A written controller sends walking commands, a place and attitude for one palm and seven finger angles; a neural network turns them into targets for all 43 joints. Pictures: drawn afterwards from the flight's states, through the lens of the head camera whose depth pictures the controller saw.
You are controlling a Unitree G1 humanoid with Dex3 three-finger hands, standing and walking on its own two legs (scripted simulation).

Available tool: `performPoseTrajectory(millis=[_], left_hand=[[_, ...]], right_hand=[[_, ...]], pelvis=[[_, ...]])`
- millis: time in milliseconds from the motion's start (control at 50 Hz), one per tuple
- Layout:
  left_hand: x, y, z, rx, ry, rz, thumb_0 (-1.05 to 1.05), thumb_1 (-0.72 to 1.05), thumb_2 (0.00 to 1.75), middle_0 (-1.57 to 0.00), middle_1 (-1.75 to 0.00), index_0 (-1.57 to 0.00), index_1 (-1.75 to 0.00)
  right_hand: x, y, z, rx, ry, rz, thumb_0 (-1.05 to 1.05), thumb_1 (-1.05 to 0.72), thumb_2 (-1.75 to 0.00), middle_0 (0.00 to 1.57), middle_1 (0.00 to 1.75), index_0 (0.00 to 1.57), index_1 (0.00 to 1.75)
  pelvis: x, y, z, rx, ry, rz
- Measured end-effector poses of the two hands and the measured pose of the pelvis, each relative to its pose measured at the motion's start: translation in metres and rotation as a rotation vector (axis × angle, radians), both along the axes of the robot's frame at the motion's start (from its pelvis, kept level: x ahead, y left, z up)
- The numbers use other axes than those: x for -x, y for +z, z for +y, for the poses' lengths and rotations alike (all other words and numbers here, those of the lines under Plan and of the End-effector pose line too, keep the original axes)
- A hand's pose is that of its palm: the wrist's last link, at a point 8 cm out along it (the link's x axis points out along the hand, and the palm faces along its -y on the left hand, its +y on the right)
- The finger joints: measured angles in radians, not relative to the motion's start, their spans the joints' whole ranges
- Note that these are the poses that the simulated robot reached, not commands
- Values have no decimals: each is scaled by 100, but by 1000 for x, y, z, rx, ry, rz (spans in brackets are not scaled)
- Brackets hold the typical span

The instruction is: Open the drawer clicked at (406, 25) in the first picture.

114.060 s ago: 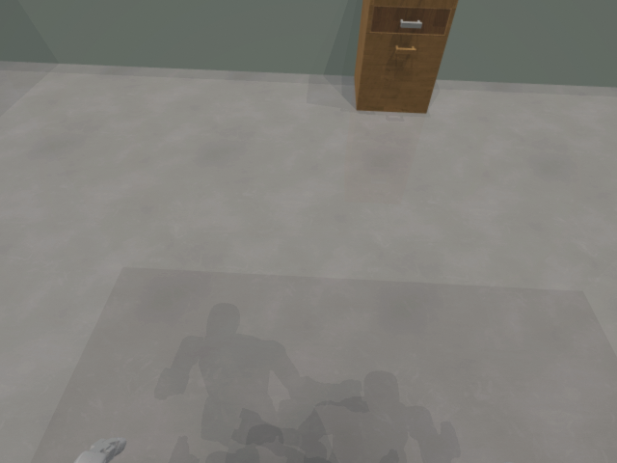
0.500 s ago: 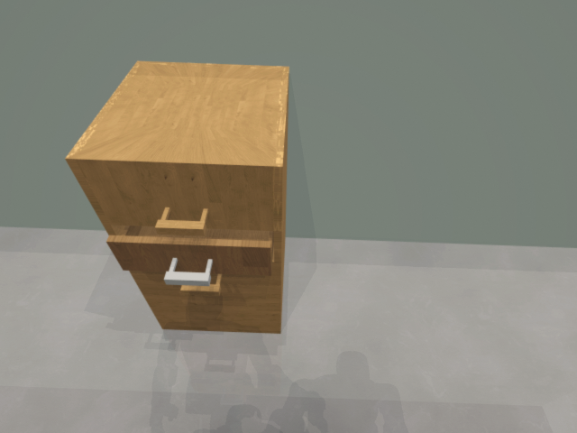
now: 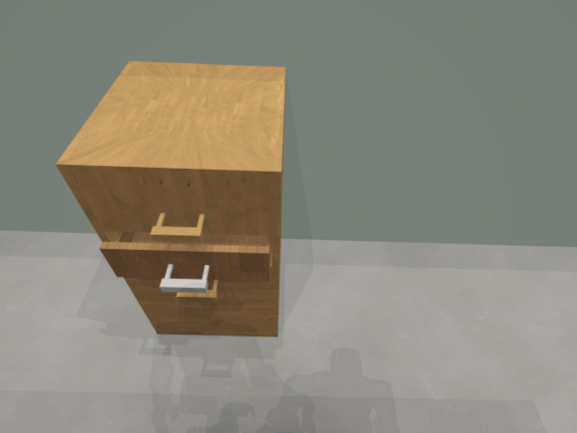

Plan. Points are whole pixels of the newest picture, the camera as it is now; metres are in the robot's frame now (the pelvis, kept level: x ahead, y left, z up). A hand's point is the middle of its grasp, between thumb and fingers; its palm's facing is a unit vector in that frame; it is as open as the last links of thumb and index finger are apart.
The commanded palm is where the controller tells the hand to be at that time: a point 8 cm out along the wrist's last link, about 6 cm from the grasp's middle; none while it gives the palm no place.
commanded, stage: raise the hand with hooked fingers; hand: left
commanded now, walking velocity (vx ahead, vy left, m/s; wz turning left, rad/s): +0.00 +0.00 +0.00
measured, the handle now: (186, 277) +0.49 +0.26 -0.25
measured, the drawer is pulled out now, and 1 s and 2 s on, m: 0.05 0.05 0.05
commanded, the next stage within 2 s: move the hooked fingers above the handle in 1.88 s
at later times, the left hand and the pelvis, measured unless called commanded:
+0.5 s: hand out of the picture +0.14 +0.20 -0.08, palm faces -0.11 -0.14 -0.98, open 9.1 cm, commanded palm +0.16 +0.21 +0.00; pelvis +0.00 -0.04 -0.05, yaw +1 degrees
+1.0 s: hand (169, 312) +0.27 +0.19 +0.01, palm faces +0.07 -0.08 -0.99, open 12.1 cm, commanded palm +0.25 +0.20 +0.06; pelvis +0.03 -0.04 -0.03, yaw -2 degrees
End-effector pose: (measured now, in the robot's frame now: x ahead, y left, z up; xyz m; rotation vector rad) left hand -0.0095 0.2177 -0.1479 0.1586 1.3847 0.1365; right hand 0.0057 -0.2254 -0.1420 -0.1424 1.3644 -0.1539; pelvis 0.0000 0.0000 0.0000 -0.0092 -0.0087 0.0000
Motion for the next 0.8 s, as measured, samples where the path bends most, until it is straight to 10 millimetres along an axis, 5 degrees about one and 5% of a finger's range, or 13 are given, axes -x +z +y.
performPoseTrajectory(millis=[40, 120, 180, 240, 300, 400, 480, 540, 620, 700, 800], left_hand=[[-28, 16, 6, -59, -96, -131, 1, 91, 90, -20, -30, -20, -30], [-115, 90, 19, -309, -233, -587, 2, 90, 89, -20, -32, -20, -32], [-172, 143, 13, -544, -452, -831, 2, 85, 87, -20, -35, -20, -34], [-205, 170, 0, -780, -664, -947, 1, 80, 85, -20, -38, -20, -38], [-204, 160, -15, -884, -822, -927, 1, 74, 82, -20, -42, -20, -41], [-154, 116, -27, -895, -965, -777, 0, 62, 77, -22, -49, -22, -48], [-129, 115, -17, -988, -976, -746, 0, 51, 73, -24, -55, -24, -55], [-142, 138, -8, -1111, -944, -840, 0, 43, 70, -26, -60, -26, -59], [-184, 173, -7, -1253, -918, -976, 0, 34, 66, -26, -66, -26, -65], [-222, 186, -12, -1245, -879, -925, 0, 25, 62, -26, -72, -26, -71], [-234, 184, -23, -1087, -936, -806, 0, 14, 57, -27, -79, -27, -78]], right_hand=[[-9, 4, -2, 22, 12, -92, 1, -92, -90, 20, 30, 20, 30], [-49, 10, -10, 52, 32, -369, 1, -92, -90, 20, 30, 20, 30], [-90, 15, -15, 49, 73, -534, 1, -92, -90, 20, 30, 20, 30], [-128, 23, -21, 36, 95, -637, 1, -91, -90, 20, 30, 20, 30], [-159, 33, -26, 17, 116, -665, 1, -91, -90, 20, 30, 20, 30], [-202, 41, -32, 31, 240, -643, 1, -91, -90, 20, 30, 20, 30], [-231, 34, -32, 63, 330, -632, 1, -91, -90, 20, 30, 20, 30], [-246, 24, -27, 52, 359, -651, 1, -91, -90, 20, 30, 20, 30], [-249, 9, -16, -11, 342, -661, 1, -91, -90, 20, 30, 20, 30], [-232, 0, -12, -90, 259, -601, 1, -91, -90, 20, 30, 20, 30], [-201, 3, -25, -86, 187, -510, 1, -91, -90, 21, 30, 21, 30]], pelvis=[[1, -2, 1, -6, -2, 1], [4, -10, 0, -34, 13, 16], [8, -16, 0, -26, 21, 46], [11, -23, -4, -28, -3, 93], [11, -28, -12, -39, -35, 133], [8, -38, -29, -42, -28, 182], [5, -48, -39, -26, 10, 204], [3, -57, -44, -14, 34, 208], [0, -63, -48, -9, 48, 207], [-7, -54, -50, -25, 30, 197], [-21, -36, -52, -55, -30, 176]])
